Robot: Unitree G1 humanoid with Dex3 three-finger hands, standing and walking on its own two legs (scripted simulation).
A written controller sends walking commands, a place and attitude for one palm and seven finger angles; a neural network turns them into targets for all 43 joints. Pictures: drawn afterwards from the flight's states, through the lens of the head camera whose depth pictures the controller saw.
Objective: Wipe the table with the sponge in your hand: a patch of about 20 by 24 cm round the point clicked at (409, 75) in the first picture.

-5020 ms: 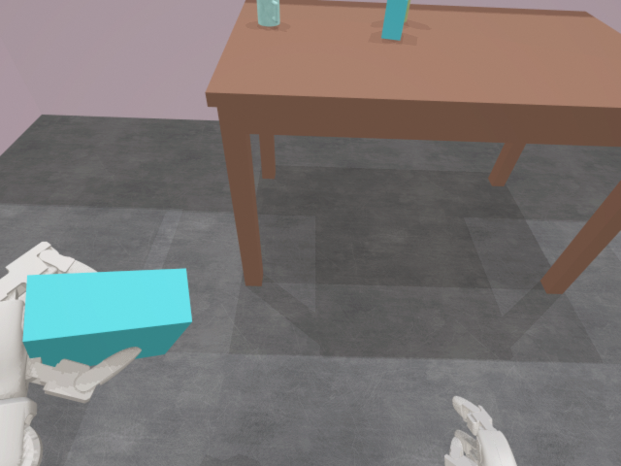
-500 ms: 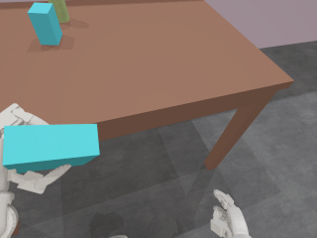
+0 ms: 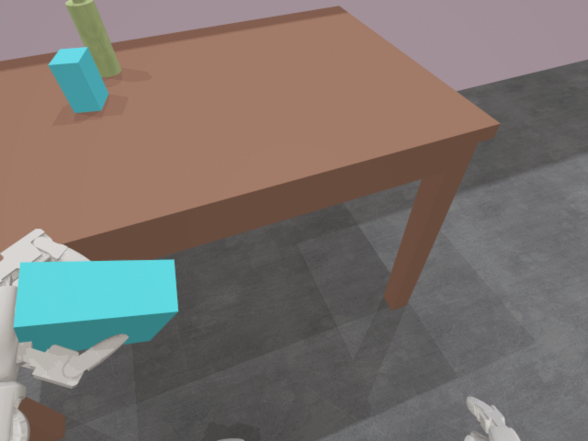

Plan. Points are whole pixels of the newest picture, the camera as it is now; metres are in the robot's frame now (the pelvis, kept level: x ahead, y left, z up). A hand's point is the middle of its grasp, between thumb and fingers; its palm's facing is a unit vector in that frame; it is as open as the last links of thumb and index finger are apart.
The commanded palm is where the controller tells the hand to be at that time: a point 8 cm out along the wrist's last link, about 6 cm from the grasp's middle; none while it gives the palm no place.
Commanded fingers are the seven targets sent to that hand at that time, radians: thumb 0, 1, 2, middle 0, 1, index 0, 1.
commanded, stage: come to a stop and stand still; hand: left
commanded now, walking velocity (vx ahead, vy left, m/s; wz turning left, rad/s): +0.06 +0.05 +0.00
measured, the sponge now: (120, 307) +0.23 +0.19 +0.15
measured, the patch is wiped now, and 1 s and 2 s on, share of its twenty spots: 0.00 0.00 0.00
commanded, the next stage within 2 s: look again from close up in 0.74 s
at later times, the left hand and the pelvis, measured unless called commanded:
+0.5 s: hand out of the picture +0.15 +0.28 +0.16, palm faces +0.45 -0.82 -0.37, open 9.9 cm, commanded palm +0.11 +0.31 +0.17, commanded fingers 0.00 0.10 1.30 -1.20 -1.60 -1.20 -1.60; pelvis -0.05 +0.03 -0.02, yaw +0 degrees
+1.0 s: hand out of the picture +0.19 +0.33 +0.18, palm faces +0.50 -0.78 -0.38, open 9.9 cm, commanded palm +0.11 +0.32 +0.17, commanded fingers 0.00 0.10 1.30 -1.20 -1.60 -1.20 -1.60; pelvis -0.05 +0.04 -0.01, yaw -1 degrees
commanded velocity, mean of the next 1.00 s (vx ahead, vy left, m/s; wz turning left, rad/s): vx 0.00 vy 0.00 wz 0.00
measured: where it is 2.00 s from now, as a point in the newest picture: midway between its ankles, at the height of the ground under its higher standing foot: outside the picture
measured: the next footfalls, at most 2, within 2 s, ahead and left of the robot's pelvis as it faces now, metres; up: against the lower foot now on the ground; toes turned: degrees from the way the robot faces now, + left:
left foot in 0.20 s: +0.02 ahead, +0.16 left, +0.00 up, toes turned +4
right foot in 1.66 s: +0.11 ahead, -0.03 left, +0.00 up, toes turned -8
